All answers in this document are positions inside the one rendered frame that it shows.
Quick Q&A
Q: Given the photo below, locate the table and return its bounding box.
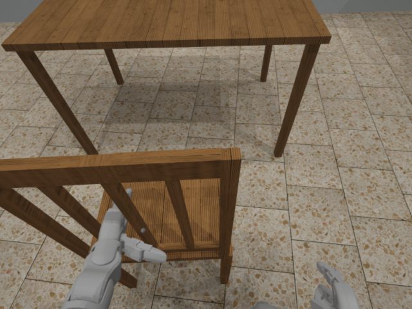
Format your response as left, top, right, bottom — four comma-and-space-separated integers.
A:
1, 0, 332, 157

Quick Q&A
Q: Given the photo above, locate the robot right hand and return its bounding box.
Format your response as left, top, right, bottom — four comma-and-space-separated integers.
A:
310, 261, 361, 309

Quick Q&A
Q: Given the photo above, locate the robot left hand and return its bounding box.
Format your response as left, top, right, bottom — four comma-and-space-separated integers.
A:
98, 188, 167, 263

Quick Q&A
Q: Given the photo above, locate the chair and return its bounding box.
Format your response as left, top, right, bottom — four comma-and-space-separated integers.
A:
0, 147, 241, 288

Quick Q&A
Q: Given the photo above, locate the left robot forearm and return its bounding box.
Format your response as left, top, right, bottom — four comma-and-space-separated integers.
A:
61, 238, 122, 309

